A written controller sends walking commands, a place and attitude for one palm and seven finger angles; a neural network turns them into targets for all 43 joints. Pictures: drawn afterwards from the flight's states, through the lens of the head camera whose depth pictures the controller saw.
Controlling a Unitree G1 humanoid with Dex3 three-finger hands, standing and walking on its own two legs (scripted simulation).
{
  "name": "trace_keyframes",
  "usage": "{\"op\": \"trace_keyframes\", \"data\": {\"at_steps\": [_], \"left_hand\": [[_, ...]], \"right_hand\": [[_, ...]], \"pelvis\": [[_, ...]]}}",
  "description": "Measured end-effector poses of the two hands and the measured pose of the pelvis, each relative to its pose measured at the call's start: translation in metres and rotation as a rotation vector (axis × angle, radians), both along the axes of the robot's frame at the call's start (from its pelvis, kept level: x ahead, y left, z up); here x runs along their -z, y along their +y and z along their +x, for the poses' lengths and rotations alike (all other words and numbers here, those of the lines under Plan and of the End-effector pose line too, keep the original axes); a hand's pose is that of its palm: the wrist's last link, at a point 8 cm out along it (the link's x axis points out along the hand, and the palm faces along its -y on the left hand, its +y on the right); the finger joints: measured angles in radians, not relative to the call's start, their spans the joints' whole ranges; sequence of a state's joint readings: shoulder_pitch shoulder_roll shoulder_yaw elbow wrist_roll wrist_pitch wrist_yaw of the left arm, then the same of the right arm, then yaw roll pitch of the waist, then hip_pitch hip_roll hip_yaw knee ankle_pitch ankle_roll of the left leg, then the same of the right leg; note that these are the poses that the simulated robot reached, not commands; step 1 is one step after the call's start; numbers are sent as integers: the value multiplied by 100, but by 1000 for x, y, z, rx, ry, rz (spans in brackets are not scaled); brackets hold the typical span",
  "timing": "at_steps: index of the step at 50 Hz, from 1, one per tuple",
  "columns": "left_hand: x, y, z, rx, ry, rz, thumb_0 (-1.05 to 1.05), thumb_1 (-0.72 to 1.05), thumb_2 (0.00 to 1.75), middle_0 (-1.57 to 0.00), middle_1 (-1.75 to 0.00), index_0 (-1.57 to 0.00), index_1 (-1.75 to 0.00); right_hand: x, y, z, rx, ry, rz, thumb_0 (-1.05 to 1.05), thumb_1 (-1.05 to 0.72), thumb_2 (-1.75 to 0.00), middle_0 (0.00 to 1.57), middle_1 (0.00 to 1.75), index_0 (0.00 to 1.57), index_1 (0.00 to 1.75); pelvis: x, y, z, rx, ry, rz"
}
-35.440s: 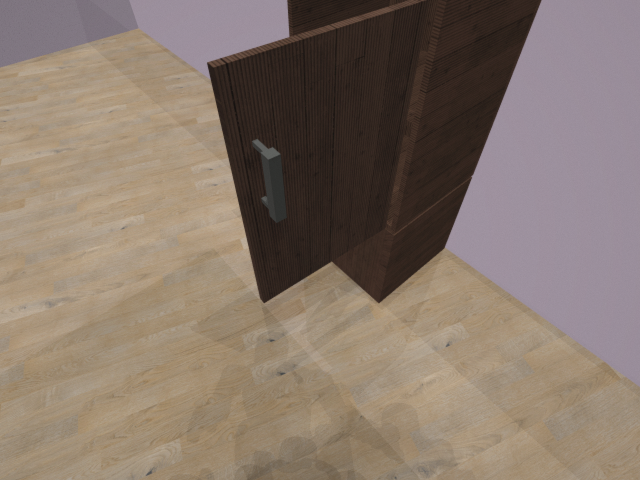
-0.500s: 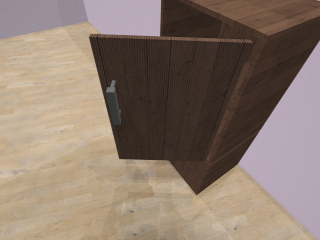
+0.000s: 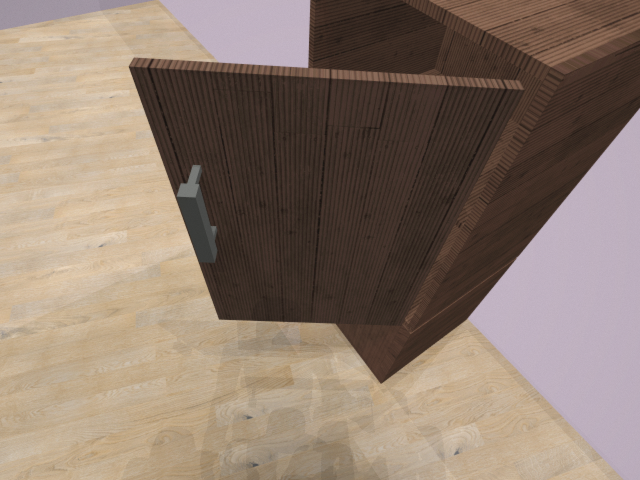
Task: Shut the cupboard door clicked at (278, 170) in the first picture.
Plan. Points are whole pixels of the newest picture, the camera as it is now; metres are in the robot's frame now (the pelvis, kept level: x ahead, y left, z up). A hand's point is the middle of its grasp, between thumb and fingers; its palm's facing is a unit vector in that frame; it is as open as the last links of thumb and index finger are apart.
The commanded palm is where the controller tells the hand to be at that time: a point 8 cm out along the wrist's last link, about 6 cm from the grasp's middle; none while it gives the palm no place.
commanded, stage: come to a stop and stand still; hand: left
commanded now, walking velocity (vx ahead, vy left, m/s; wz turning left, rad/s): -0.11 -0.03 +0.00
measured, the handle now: (202, 215) +0.42 +0.21 +0.05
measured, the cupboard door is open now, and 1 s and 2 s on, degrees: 55 55 55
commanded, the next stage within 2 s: look again from close up in 0.60 s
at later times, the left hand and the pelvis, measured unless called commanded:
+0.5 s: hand out of the picture +0.04 +0.15 -0.16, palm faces +0.00 -0.97 -0.23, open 7.4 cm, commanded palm none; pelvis -0.03 -0.03 +0.00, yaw +1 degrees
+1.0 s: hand out of the picture -0.02 +0.17 -0.17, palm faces +0.01 -0.98 -0.18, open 7.4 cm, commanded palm none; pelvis -0.02 -0.01 +0.01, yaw +0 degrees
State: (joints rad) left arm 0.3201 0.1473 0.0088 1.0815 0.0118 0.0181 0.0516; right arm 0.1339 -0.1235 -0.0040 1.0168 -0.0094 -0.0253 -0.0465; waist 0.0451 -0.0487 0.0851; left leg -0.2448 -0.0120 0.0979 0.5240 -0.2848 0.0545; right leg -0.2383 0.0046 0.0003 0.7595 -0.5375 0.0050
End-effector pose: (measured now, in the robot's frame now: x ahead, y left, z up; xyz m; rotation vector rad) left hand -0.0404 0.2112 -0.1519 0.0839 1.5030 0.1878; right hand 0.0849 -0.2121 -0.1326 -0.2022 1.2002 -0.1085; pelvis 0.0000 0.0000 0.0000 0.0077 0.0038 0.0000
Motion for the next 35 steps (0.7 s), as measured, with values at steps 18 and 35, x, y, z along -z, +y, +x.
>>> {"op": "trace_keyframes", "data": {"at_steps": [18,35], "left_hand": [[-20,-8,77,119,-321,91,0,90,90,-20,-30,-20,-30],[-18,2,42,122,-231,53,0,90,90,-20,-30,-21,-30]], "right_hand": [[8,-49,-44,67,-37,30,1,-91,-90,20,30,20,30],[5,-37,-135,63,196,24,1,-91,-90,20,30,20,30]], "pelvis": [[5,-28,-19,-6,-48,8],[-3,-22,-34,-13,-17,-7]]}}
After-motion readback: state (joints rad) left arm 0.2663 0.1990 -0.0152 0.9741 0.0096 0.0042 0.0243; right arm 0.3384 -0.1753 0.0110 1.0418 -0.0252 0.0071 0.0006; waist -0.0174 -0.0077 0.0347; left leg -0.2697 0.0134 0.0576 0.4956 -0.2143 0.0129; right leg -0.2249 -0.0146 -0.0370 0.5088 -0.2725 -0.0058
